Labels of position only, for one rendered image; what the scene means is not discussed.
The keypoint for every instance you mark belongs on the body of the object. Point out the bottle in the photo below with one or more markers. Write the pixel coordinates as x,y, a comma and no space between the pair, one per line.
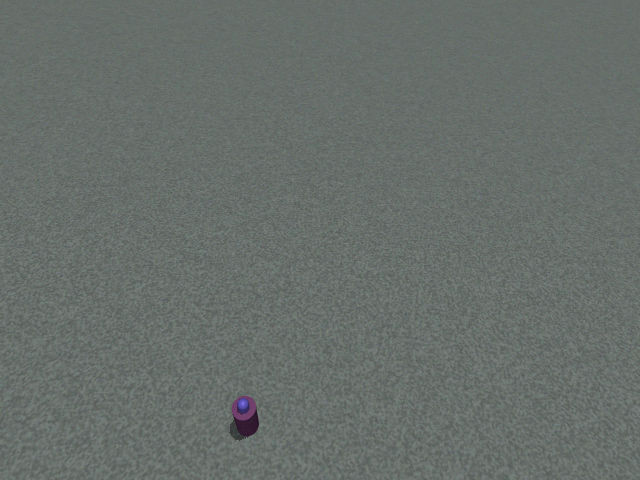
245,415

